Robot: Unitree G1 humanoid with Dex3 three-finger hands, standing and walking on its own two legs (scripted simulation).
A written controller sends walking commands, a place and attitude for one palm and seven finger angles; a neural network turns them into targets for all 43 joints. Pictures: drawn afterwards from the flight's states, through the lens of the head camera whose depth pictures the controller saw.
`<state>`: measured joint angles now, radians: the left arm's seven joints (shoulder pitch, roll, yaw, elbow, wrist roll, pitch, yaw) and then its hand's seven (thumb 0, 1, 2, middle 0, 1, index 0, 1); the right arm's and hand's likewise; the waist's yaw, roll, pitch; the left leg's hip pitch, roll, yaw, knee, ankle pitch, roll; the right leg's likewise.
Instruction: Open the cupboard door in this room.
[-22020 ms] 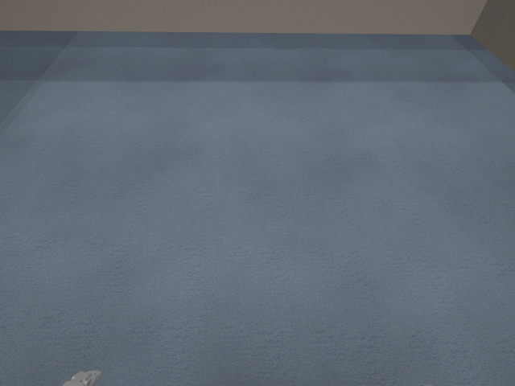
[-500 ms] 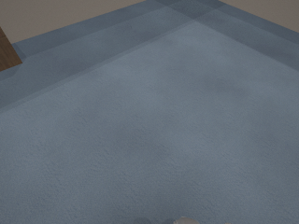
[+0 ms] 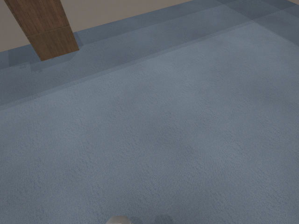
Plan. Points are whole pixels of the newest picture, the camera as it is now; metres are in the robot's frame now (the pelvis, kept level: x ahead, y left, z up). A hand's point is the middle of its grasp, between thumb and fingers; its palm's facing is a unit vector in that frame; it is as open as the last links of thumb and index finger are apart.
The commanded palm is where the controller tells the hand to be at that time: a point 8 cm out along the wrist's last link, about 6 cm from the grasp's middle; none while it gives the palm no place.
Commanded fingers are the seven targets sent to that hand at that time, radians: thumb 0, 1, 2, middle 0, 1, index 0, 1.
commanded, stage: turn or walk to find it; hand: left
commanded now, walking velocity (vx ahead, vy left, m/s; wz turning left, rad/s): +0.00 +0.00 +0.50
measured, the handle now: out of the picture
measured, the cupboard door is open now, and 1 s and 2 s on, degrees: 0 0 0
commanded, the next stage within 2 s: none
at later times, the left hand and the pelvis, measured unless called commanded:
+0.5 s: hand (76, 222) +0.14 +0.24 -0.15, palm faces +0.19 -0.96 -0.23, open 7.4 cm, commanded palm none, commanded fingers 0.00 0.90 0.90 -0.20 -0.30 -0.20 -0.30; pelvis +0.07 +0.01 +0.00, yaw +12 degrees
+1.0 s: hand out of the picture +0.07 +0.18 -0.19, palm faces +0.53 -0.83 -0.15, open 7.4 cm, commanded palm none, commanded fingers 0.00 0.90 0.90 -0.20 -0.30 -0.20 -0.30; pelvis +0.24 +0.09 -0.02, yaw +27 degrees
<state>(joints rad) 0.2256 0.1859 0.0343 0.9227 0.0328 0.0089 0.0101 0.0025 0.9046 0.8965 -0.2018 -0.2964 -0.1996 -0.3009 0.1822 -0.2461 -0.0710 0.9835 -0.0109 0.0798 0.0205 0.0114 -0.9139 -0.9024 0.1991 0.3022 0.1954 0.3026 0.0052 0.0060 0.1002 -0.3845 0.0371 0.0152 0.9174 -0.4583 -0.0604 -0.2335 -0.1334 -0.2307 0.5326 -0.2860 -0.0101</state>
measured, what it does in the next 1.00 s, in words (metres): walks ahead, turning left: left foot, then right foot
